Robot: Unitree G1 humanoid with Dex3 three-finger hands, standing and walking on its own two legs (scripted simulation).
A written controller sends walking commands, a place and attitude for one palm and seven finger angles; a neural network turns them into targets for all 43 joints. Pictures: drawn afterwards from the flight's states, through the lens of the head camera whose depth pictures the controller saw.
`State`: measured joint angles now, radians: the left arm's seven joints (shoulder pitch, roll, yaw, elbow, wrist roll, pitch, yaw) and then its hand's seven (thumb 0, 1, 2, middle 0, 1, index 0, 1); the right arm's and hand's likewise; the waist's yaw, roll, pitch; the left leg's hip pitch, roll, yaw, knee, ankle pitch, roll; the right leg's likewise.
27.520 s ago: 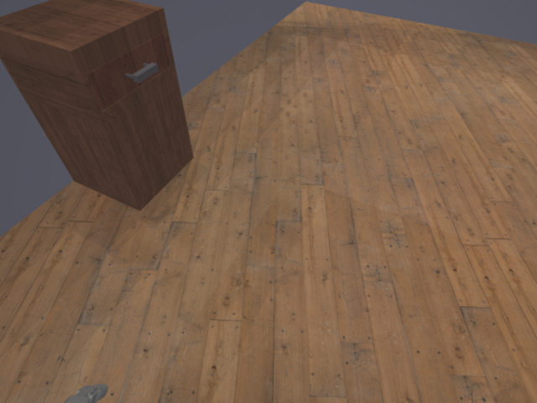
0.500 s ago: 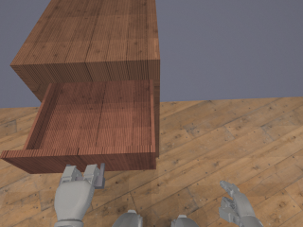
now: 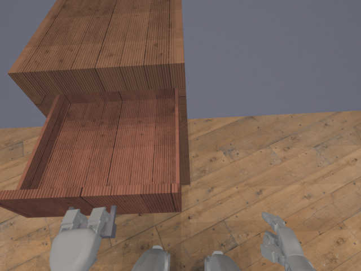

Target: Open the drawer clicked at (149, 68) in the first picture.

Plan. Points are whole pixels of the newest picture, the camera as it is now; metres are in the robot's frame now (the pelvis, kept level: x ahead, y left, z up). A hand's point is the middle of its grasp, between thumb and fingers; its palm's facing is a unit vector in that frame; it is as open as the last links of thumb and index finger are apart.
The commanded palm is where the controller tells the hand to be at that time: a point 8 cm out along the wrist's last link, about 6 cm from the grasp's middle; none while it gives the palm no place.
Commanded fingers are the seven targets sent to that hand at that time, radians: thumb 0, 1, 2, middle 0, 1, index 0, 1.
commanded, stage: pull the drawer open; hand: left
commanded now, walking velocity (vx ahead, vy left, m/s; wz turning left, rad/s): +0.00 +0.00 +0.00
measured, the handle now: (90, 220) +0.23 +0.23 -0.03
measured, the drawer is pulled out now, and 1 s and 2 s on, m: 0.30 0.30 0.30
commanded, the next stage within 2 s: open the thumb to release the handle in 0.08 s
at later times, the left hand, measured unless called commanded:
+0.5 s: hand (88, 249) +0.18 +0.22 -0.05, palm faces -0.08 -0.11 -0.99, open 8.5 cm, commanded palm +0.15 +0.22 +0.00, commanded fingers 0.00 -0.29 0.39 -0.31 -1.22 -0.31 -1.22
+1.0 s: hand (87, 251) +0.17 +0.22 -0.05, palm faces -0.03 -0.11 -0.99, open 13.8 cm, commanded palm +0.16 +0.22 +0.00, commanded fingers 0.00 -0.50 0.30 -0.30 -1.20 -0.30 -1.20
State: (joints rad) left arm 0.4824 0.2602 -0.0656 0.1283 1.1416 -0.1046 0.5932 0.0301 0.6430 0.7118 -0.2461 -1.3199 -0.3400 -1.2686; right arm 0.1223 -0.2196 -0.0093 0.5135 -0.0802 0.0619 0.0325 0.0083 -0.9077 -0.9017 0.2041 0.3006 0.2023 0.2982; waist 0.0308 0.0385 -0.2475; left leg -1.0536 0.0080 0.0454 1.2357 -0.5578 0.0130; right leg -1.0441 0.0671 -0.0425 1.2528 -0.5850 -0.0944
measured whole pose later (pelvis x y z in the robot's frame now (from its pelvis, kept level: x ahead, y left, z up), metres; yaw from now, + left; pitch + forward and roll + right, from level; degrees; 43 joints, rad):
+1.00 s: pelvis -0.01 +0.01 -0.01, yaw +1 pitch +21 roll +0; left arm 0.41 0.26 -0.12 0.15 1.15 -0.07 0.64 0.00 -0.48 0.31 -0.28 -1.22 -0.32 -1.21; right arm 0.13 -0.23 -0.01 0.53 -0.07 0.07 0.01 0.01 -0.91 -0.90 0.20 0.30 0.20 0.30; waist 0.05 0.05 -0.24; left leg -1.10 -0.01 0.02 1.27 -0.54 0.03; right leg -1.07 0.05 -0.07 1.27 -0.57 -0.08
